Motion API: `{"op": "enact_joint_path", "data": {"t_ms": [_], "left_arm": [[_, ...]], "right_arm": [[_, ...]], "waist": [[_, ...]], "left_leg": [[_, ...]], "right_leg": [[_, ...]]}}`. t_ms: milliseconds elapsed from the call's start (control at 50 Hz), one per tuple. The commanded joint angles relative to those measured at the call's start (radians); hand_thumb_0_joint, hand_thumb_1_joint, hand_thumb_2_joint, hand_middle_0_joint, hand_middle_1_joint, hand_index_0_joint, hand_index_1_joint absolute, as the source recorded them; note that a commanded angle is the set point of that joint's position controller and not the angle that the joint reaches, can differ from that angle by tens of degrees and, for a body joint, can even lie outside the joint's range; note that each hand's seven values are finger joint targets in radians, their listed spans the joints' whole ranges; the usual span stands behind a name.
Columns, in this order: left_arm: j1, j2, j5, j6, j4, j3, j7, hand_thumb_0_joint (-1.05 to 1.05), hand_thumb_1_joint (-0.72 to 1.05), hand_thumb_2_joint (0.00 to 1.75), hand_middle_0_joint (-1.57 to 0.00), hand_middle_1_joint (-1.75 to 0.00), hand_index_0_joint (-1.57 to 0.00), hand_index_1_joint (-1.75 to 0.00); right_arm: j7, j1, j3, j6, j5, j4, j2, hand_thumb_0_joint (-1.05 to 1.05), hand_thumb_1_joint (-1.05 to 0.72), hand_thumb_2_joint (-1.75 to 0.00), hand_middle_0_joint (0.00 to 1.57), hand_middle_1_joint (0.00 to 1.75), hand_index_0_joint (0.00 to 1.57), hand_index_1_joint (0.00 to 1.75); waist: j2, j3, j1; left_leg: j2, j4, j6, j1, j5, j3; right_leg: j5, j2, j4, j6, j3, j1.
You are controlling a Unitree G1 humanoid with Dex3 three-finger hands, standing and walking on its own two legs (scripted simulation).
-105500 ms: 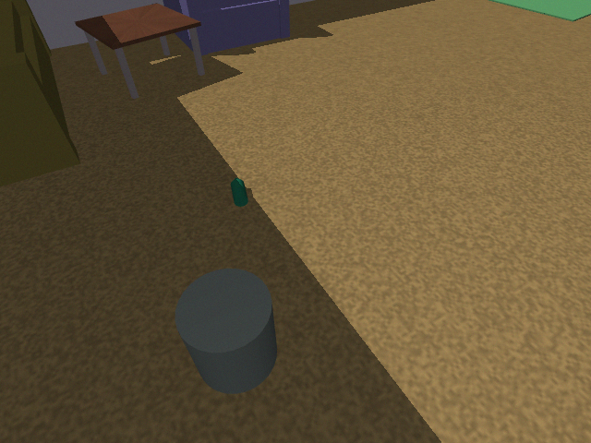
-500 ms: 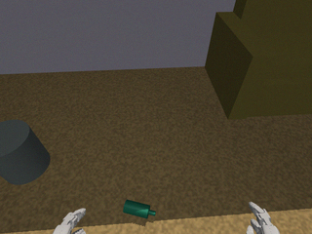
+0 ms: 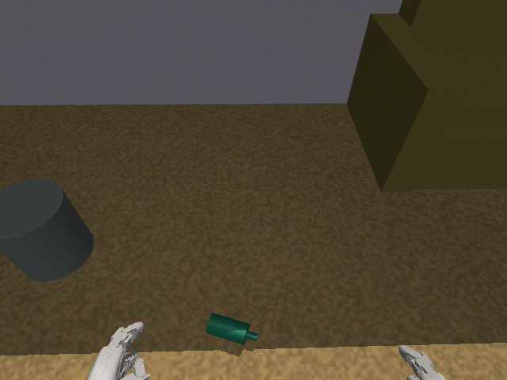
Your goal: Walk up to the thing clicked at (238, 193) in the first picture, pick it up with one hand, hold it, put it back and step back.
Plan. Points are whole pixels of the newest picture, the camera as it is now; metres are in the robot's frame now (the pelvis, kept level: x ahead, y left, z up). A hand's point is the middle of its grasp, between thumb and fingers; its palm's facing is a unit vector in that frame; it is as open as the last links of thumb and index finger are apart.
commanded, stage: stand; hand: left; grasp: from above
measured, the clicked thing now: (233, 330) +0.45 +0.10 -0.69
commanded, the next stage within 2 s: none
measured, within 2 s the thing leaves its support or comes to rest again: neither
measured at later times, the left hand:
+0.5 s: hand out of the picture +0.03 +0.23 -0.11, palm faces +0.06 -0.95 -0.32, open 7.4 cm
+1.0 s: hand out of the picture +0.05 +0.22 -0.10, palm faces +0.05 -0.94 -0.33, open 7.4 cm
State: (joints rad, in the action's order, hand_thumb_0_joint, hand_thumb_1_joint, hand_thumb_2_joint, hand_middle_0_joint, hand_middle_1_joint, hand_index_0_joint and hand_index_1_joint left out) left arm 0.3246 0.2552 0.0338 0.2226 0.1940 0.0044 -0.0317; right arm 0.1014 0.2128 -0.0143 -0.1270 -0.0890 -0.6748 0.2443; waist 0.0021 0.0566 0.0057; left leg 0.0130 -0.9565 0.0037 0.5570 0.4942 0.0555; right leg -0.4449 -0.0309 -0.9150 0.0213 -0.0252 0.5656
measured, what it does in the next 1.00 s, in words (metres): rises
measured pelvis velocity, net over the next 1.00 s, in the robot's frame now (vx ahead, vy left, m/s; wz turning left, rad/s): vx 0.00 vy -0.02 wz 0.02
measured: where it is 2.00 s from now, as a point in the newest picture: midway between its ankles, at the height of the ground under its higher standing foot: outside the picture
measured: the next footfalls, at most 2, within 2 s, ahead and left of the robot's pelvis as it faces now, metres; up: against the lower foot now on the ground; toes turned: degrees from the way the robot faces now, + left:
none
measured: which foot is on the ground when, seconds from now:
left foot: down 0.00-1.00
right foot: down 0.00-1.00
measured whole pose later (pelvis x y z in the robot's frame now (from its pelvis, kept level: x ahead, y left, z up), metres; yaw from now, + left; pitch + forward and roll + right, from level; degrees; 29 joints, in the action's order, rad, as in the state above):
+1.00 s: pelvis +0.00 -0.02 +0.06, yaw +1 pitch -4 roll +0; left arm 0.15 0.29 0.03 0.00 1.13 0.04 -0.02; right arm 0.02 0.16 0.04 0.01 -0.02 -1.11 0.30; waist -0.01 -0.07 0.01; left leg 0.00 -0.38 -0.02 0.10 0.21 0.08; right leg -0.19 -0.02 -0.37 0.01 -0.05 0.11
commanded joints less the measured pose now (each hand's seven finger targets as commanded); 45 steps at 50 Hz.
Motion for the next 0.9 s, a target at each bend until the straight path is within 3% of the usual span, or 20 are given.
{"op": "enact_joint_path", "data": {"t_ms": [0,40,80,140,260,400,520,640,680,780,880], "left_arm": [[-0.071,0.173,0.03,-0.173,0.152,0.08,-0.012,0.0,0.9,0.9,-0.2,-0.3,-0.2,-0.3],[-0.085,0.173,0.023,-0.181,0.236,0.09,-0.01,0.0,0.9,0.9,-0.2,-0.3,-0.2,-0.3],[-0.115,0.171,0.018,-0.193,0.313,0.09,-0.013,0.0,0.9,0.9,-0.2,-0.3,-0.2,-0.3],[-0.14,0.175,0.015,-0.215,0.407,0.093,-0.013,0.0,0.9,0.9,-0.2,-0.3,-0.2,-0.3],[-0.147,0.161,0.009,-0.228,0.568,0.087,-0.012,0.0,0.9,0.9,-0.2,-0.3,-0.2,-0.3],[-0.14,0.187,0.001,-0.233,0.713,0.083,-0.01,0.0,0.9,0.9,-0.2,-0.3,-0.2,-0.3],[-0.148,0.2,0.001,-0.239,0.791,0.076,-0.011,0.0,0.9,0.9,-0.2,-0.3,-0.2,-0.3],[-0.161,0.203,-0.001,-0.242,0.839,0.071,-0.011,0.0,0.9,0.9,-0.2,-0.3,-0.2,-0.3],[-0.171,0.209,-0.003,-0.24,0.851,0.071,-0.01,0.0,0.9,0.9,-0.2,-0.3,-0.2,-0.3],[-0.175,0.217,-0.003,-0.243,0.87,0.069,-0.008,0.0,0.9,0.9,-0.2,-0.3,-0.2,-0.3],[-0.19,0.232,-0.003,-0.241,0.882,0.068,-0.005,0.0,0.9,0.9,-0.2,-0.3,-0.2,-0.3]], "right_arm": [[-0.061,-0.041,0.089,0.022,0.014,0.016,0.19,0.0,-0.9,-0.9,0.2,0.3,0.2,0.3],[-0.073,-0.067,0.097,0.032,0.035,-0.009,0.193,0.0,-0.9,-0.9,0.2,0.3,0.2,0.3],[-0.08,-0.076,0.104,0.045,0.04,-0.036,0.19,0.0,-0.9,-0.9,0.2,0.3,0.2,0.3],[-0.081,-0.067,0.106,0.057,0.034,-0.081,0.19,0.0,-0.9,-0.9,0.2,0.3,0.2,0.3],[-0.072,-0.081,0.106,0.075,0.037,-0.152,0.204,0.0,-0.9,-0.9,0.2,0.3,0.2,0.3],[-0.065,-0.068,0.102,0.095,0.051,-0.244,0.217,0.0,-0.9,-0.9,0.2,0.3,0.2,0.3],[-0.067,-0.069,0.099,0.103,0.06,-0.298,0.217,0.0,-0.9,-0.9,0.2,0.3,0.2,0.3],[-0.067,-0.07,0.092,0.103,0.064,-0.334,0.217,0.0,-0.9,-0.9,0.2,0.3,0.2,0.3],[-0.068,-0.069,0.088,0.108,0.062,-0.346,0.215,0.0,-0.9,-0.9,0.2,0.3,0.2,0.3],[-0.071,-0.075,0.083,0.109,0.065,-0.361,0.222,0.0,-0.9,-0.9,0.2,0.3,0.2,0.3],[-0.074,-0.078,0.081,0.114,0.067,-0.372,0.23,0.0,-0.9,-0.9,0.2,0.3,0.2,0.3]], "waist": [[-0.049,0.073,0.027],[-0.005,0.076,0.034],[0.009,0.059,0.034],[-0.003,0.07,0.022],[-0.058,-0.019,0.029],[-0.032,-0.092,0.013],[-0.009,-0.104,0.009],[-0.002,-0.084,0.007],[-0.006,-0.114,0.008],[0.001,-0.106,0.012],[0.012,-0.135,0.013]], "left_leg": [[-0.039,0.269,0.061,-0.127,-0.375,0.063],[-0.036,0.28,0.053,-0.166,-0.381,0.054],[-0.034,0.301,0.053,-0.159,-0.313,0.064],[-0.04,0.325,0.061,-0.242,-0.347,0.064],[-0.084,0.479,0.063,-0.252,-0.313,0.14],[-0.082,0.581,0.041,-0.291,-0.235,0.129],[-0.081,0.615,0.029,-0.349,-0.275,0.113],[-0.088,0.62,0.026,-0.409,-0.365,0.098],[-0.086,0.641,0.022,-0.385,-0.314,0.098],[-0.089,0.645,0.021,-0.399,-0.342,0.089],[-0.086,0.648,0.018,-0.382,-0.299,0.086]], "right_leg": [[0.238,-0.046,0.171,-0.073,0.076,-0.239],[0.26,-0.047,0.207,-0.068,0.081,-0.233],[0.227,-0.061,0.259,-0.062,0.091,-0.263],[0.271,-0.066,0.282,-0.055,0.087,-0.276],[0.232,-0.045,0.35,-0.04,0.05,-0.331],[0.22,-0.063,0.483,-0.041,0.065,-0.394],[0.221,-0.074,0.546,-0.037,0.069,-0.418],[0.291,-0.088,0.581,-0.033,0.073,-0.444],[0.239,-0.082,0.595,-0.032,0.073,-0.442],[0.252,-0.087,0.618,-0.031,0.079,-0.456],[0.152,-0.085,0.653,-0.032,0.089,-0.438]]}}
